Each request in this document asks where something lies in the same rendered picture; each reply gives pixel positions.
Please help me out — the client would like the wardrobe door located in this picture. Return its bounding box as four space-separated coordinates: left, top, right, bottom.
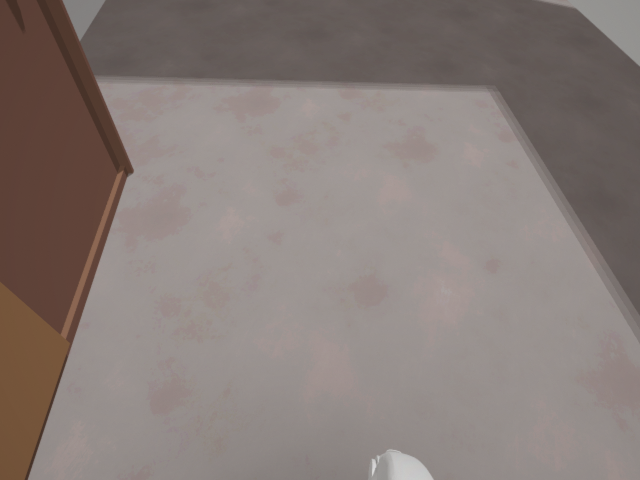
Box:
0 282 70 480
0 0 120 334

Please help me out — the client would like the right robot thigh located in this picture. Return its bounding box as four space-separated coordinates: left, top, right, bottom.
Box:
368 452 434 480

